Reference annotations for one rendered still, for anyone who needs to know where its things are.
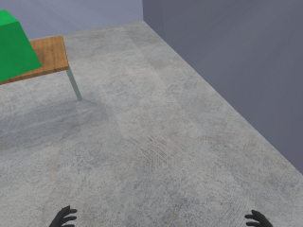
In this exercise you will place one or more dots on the left robot hand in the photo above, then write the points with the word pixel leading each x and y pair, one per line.
pixel 60 219

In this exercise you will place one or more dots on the table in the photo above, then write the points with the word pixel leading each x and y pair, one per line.
pixel 52 57

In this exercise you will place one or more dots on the carton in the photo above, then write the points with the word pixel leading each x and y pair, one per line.
pixel 16 53

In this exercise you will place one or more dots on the right robot hand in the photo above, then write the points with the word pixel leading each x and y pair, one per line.
pixel 262 220

